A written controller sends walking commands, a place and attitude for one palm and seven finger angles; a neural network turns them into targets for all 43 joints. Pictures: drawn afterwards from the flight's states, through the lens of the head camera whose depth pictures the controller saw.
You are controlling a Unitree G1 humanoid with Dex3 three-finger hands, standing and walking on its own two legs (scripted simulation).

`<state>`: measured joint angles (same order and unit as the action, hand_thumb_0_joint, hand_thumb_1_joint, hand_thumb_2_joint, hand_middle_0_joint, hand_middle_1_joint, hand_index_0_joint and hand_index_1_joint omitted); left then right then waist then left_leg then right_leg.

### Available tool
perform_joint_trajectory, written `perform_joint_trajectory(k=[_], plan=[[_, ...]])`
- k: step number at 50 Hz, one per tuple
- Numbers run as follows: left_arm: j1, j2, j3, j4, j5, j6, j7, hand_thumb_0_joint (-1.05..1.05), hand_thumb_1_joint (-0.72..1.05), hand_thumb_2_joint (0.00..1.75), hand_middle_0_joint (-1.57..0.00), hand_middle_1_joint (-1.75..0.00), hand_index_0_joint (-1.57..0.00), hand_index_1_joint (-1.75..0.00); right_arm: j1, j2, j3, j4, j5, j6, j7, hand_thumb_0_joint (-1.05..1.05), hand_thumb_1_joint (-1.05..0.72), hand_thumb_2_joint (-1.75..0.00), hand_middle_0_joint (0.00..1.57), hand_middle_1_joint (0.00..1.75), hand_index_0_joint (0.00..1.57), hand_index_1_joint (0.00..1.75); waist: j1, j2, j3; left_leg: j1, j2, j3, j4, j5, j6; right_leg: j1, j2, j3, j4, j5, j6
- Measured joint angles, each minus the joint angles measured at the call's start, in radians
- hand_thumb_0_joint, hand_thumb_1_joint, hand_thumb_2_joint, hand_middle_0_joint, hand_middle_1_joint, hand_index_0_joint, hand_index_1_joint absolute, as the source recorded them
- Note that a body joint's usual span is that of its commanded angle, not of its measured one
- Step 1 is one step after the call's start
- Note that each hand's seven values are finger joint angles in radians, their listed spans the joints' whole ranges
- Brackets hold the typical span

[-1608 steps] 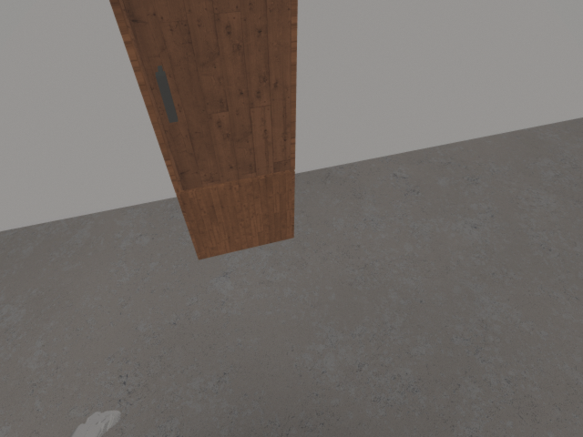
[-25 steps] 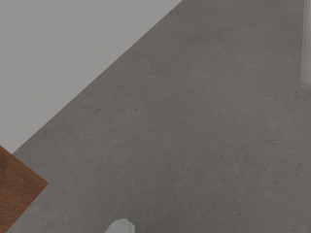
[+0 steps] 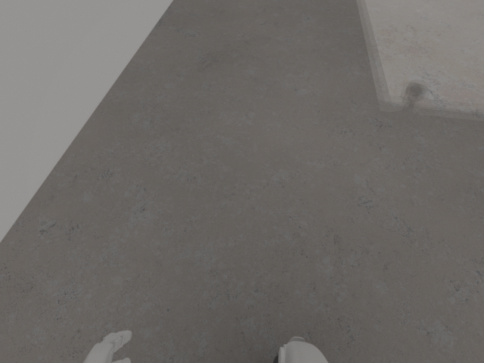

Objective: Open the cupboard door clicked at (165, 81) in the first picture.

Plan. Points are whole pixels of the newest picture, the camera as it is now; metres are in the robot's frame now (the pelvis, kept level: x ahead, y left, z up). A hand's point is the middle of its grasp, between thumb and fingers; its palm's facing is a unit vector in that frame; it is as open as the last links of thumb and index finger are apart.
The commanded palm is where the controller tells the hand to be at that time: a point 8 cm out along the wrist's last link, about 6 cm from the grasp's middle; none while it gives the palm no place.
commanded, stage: walk to a spot facing it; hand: left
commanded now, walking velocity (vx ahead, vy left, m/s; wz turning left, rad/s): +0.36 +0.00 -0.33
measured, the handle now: out of the picture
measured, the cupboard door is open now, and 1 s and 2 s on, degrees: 40 40 40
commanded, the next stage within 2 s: turn to face it in 0.70 s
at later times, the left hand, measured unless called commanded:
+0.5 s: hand (164, 322) +0.22 +0.17 -0.19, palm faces -0.01 -0.99 -0.17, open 7.3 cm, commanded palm none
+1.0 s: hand (221, 174) +0.60 +0.07 -0.17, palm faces -0.20 -0.96 -0.20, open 7.4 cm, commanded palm none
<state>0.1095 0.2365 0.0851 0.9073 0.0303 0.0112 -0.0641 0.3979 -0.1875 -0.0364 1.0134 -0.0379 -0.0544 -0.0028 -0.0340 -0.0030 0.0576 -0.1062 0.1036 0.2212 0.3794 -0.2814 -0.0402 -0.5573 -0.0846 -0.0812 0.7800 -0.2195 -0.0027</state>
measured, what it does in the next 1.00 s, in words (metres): walks ahead: right foot, then left foot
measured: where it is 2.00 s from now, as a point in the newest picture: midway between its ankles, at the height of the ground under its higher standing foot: (273, 278)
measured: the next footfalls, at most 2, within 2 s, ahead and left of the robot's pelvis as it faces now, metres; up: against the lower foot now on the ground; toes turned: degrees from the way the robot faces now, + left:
right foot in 0.08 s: +0.16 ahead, -0.13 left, +0.00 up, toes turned -8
left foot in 0.50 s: +0.38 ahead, +0.08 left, +0.00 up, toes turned +1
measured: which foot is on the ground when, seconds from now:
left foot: down 0.00-0.08, up 0.10-0.48, down 0.50-0.92, up 0.94-1.00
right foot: up 0.00-0.06, down 0.08-0.50, up 0.52-0.90, down 0.92-1.00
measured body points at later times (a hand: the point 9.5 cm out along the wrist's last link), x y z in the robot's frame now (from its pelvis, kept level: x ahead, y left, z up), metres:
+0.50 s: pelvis +0.24 -0.02 -0.01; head +0.26 +0.00 +0.44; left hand +0.22 +0.22 -0.17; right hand +0.33 -0.27 -0.14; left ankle +0.34 +0.08 -0.74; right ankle +0.12 -0.12 -0.74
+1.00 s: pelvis +0.43 -0.08 -0.02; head +0.47 -0.09 +0.43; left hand +0.61 +0.13 -0.15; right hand +0.30 -0.27 -0.17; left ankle +0.35 +0.06 -0.70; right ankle +0.49 -0.19 -0.74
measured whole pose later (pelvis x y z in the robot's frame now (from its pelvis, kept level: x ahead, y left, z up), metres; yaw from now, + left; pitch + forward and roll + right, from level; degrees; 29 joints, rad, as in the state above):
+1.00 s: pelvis +0.43 -0.08 -0.02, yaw -8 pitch -1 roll +0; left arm 0.07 0.18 0.05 0.98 0.02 -0.05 -0.01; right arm 0.43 -0.15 -0.03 1.14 0.00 0.00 -0.02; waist -0.08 0.01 0.09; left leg -0.25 0.08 0.08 0.94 -0.58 -0.02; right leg -0.38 -0.07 -0.16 0.61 -0.23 -0.04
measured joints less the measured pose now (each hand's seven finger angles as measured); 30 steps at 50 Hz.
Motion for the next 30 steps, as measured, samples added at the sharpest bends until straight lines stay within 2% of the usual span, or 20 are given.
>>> perform_joint_trajectory(k=[2, 4, 5, 6, 8, 10, 13, 16, 19, 23, 24, 25, 27, 29, 30], plan=[[-0.023, -0.002, -0.003, -0.004, 0.000, -0.002, 0.000, 0.00, 0.91, 0.90, -0.19, -0.29, -0.19, -0.30, 0.029, -0.007, -0.002, 0.016, -0.002, 0.007, 0.001, 0.00, -0.90, -0.90, 0.20, 0.30, 0.20, 0.30, -0.019, 0.008, 0.002, 0.030, 0.010, 0.018, 0.021, -0.043, -0.019, 0.047, 0.010, -0.017, -0.089, 0.000, -0.008], [-0.035, 0.003, -0.010, -0.015, 0.002, -0.021, 0.002, 0.00, 0.91, 0.90, -0.19, -0.29, -0.19, -0.30, 0.063, -0.008, -0.002, 0.031, 0.002, 0.015, 0.005, 0.00, -0.90, -0.90, 0.20, 0.30, 0.20, 0.30, -0.028, 0.005, -0.002, 0.024, 0.028, 0.024, 0.124, -0.117, -0.030, 0.125, 0.025, -0.021, -0.186, -0.010, -0.036], [-0.041, 0.003, -0.009, -0.018, 0.003, -0.039, 0.008, 0.00, 0.91, 0.90, -0.19, -0.29, -0.19, -0.30, 0.064, -0.008, 0.000, 0.044, 0.009, 0.023, 0.007, 0.00, -0.90, -0.90, 0.20, 0.30, 0.20, 0.30, -0.021, -0.001, 0.001, -0.017, 0.033, 0.006, 0.260, -0.177, -0.019, 0.123, 0.029, -0.014, -0.168, 0.034, -0.051], [-0.044, -0.004, -0.010, -0.015, -0.003, -0.053, 0.018, 0.00, 0.91, 0.90, -0.19, -0.29, -0.19, -0.30, 0.048, -0.012, 0.000, 0.057, 0.014, 0.035, 0.009, 0.00, -0.90, -0.90, 0.20, 0.30, 0.20, 0.30, -0.019, 0.006, 0.013, -0.074, 0.032, -0.044, 0.427, -0.221, -0.007, 0.122, 0.041, -0.014, -0.129, 0.014, -0.059], [-0.032, -0.022, -0.016, -0.004, -0.014, -0.061, 0.034, 0.00, 0.91, 0.90, -0.19, -0.29, -0.20, -0.30, 0.009, -0.018, -0.006, 0.067, 0.020, 0.047, 0.009, 0.01, -0.90, -0.90, 0.20, 0.30, 0.20, 0.30, -0.024, 0.021, 0.028, -0.193, 0.021, -0.119, 0.685, -0.204, 0.006, 0.169, 0.063, -0.023, -0.133, -0.037, -0.064], [0.001, -0.040, -0.023, 0.015, -0.017, -0.060, 0.046, 0.00, 0.91, 0.90, -0.19, -0.29, -0.20, -0.30, -0.036, -0.018, -0.010, 0.059, 0.018, 0.047, 0.007, 0.01, -0.90, -0.90, 0.20, 0.30, 0.20, 0.30, -0.023, 0.021, 0.024, -0.288, 0.019, -0.137, 0.765, -0.149, 0.001, 0.231, 0.082, -0.020, -0.203, -0.037, -0.059], [0.061, -0.061, -0.028, 0.056, -0.017, -0.065, 0.055, 0.00, 0.91, 0.90, -0.19, -0.29, -0.20, -0.30, -0.104, -0.008, -0.014, 0.023, 0.013, 0.041, 0.009, 0.01, -0.91, -0.90, 0.20, 0.30, 0.20, 0.30, -0.017, 0.004, 0.008, -0.380, 0.025, -0.137, 0.683, -0.077, -0.010, 0.312, 0.100, -0.003, -0.314, -0.012, -0.062], [0.112, -0.048, -0.014, 0.090, -0.019, -0.073, 0.062, -0.01, 0.95, 0.90, -0.20, -0.30, -0.20, -0.30, -0.158, 0.006, -0.016, -0.011, 0.012, 0.031, 0.018, 0.00, -0.91, -0.90, 0.20, 0.30, 0.20, 0.30, 0.004, -0.008, -0.008, -0.420, 0.024, -0.142, 0.537, 0.002, -0.014, 0.381, 0.115, 0.010, -0.391, -0.008, -0.064], [0.161, -0.039, -0.017, 0.127, -0.015, -0.075, 0.057, -0.01, 0.94, 0.90, -0.20, -0.30, -0.20, -0.30, -0.206, 0.012, -0.017, -0.029, 0.013, 0.026, 0.027, 0.00, -0.91, -0.90, 0.20, 0.30, 0.20, 0.30, 0.029, -0.011, -0.018, -0.416, 0.015, -0.143, 0.398, 0.053, -0.010, 0.442, 0.125, 0.021, -0.427, -0.032, -0.055], [0.227, -0.037, -0.021, 0.171, -0.013, -0.071, 0.053, 0.00, 0.93, 0.90, -0.20, -0.30, -0.20, -0.30, -0.251, 0.012, -0.016, -0.042, 0.014, 0.015, 0.032, 0.00, -0.91, -0.90, 0.20, 0.30, 0.20, 0.30, 0.057, -0.013, -0.025, -0.349, -0.012, -0.129, 0.238, 0.096, 0.005, 0.514, 0.123, 0.028, -0.416, -0.105, -0.031], [0.245, -0.039, -0.021, 0.179, -0.014, -0.069, 0.053, 0.00, 0.93, 0.90, -0.20, -0.30, -0.20, -0.30, -0.257, 0.009, -0.014, -0.046, 0.012, 0.008, 0.032, 0.00, -0.90, -0.90, 0.20, 0.30, 0.20, 0.30, 0.062, -0.013, -0.028, -0.319, -0.022, -0.122, 0.196, 0.101, 0.013, 0.522, 0.119, 0.031, -0.389, -0.137, -0.023], [0.264, -0.042, -0.021, 0.184, -0.014, -0.066, 0.052, 0.00, 0.92, 0.90, -0.20, -0.30, -0.20, -0.30, -0.261, 0.004, -0.012, -0.052, 0.009, -0.003, 0.030, 0.00, -0.90, -0.90, 0.20, 0.30, 0.20, 0.30, 0.066, -0.009, -0.032, -0.291, -0.029, -0.122, 0.160, 0.119, 0.036, 0.510, 0.116, 0.038, -0.329, -0.178, -0.018], [0.272, -0.041, -0.022, 0.201, -0.018, -0.052, 0.050, 0.00, 0.92, 0.90, -0.20, -0.30, -0.20, -0.30, -0.272, 0.008, -0.010, -0.057, 0.000, -0.021, 0.020, 0.00, -0.90, -0.90, 0.20, 0.30, 0.20, 0.30, 0.065, -0.025, -0.021, -0.289, -0.041, -0.099, 0.226, 0.096, 0.075, 0.409, 0.094, 0.049, -0.049, -0.245, -0.026], [0.264, -0.038, -0.024, 0.208, -0.014, -0.040, 0.048, 0.00, 0.92, 0.90, -0.20, -0.30, -0.20, -0.30, -0.254, 0.016, -0.004, -0.063, -0.001, -0.027, 0.012, 0.00, -0.90, -0.90, 0.20, 0.30, 0.20, 0.30, 0.061, -0.035, -0.016, -0.253, -0.049, -0.080, 0.236, 0.038, 0.087, 0.285, 0.084, 0.058, 0.232, -0.240, -0.030], [0.252, -0.036, -0.022, 0.207, -0.011, -0.036, 0.047, 0.00, 0.92, 0.90, -0.20, -0.30, -0.20, -0.30, -0.236, 0.021, -0.002, -0.060, -0.001, -0.029, 0.007, 0.00, -0.90, -0.90, 0.20, 0.30, 0.20, 0.30, 0.058, -0.037, -0.018, -0.230, -0.053, -0.077, 0.218, 0.027, 0.086, 0.227, 0.075, 0.054, 0.323, -0.210, -0.028]])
